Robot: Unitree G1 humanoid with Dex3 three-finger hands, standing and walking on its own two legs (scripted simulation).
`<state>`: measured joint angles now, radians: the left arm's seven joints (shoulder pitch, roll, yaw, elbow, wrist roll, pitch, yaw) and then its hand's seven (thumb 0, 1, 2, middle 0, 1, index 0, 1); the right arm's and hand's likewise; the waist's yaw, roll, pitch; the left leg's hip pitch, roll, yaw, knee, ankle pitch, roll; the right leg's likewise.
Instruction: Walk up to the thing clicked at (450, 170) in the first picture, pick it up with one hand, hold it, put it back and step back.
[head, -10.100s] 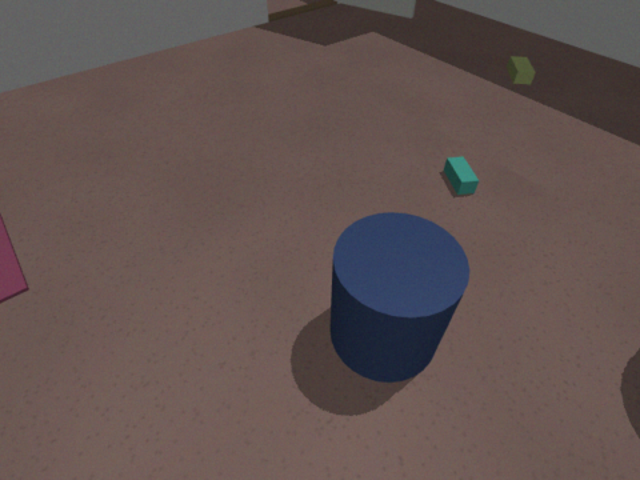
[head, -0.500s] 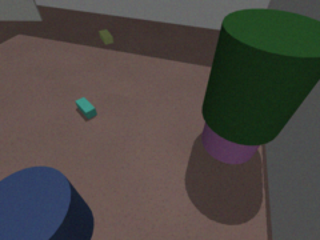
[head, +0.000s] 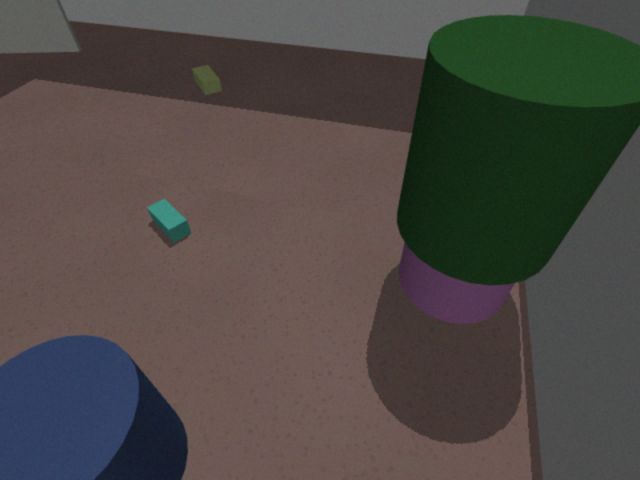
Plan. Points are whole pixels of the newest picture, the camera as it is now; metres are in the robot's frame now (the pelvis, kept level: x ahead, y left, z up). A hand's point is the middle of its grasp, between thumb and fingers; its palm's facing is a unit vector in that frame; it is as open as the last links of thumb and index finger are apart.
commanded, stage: stand
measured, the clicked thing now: (169, 220) +1.28 +0.75 -0.74
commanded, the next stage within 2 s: walk up in 1.98 s
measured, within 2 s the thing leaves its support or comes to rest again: neither
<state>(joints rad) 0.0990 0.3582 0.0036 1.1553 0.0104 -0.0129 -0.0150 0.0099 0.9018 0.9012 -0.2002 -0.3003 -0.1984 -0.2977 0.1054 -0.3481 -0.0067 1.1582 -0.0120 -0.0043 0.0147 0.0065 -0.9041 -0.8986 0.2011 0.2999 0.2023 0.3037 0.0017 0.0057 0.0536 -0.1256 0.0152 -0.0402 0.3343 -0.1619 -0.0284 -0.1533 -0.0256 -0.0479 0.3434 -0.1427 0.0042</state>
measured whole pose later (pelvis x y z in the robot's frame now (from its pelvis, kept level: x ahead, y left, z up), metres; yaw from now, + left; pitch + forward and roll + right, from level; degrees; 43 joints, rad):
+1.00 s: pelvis +0.02 +0.00 +0.00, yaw -1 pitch -2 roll +0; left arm 0.10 0.36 0.01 1.14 0.01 -0.01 -0.01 0.01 0.90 0.90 -0.20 -0.30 -0.20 -0.30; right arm 0.10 -0.35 0.01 1.13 -0.01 -0.01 0.00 0.01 -0.90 -0.90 0.20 0.30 0.20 0.30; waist 0.00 0.00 0.05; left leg -0.09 0.03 -0.03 0.32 -0.19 -0.04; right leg -0.12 -0.01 -0.04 0.32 -0.17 0.00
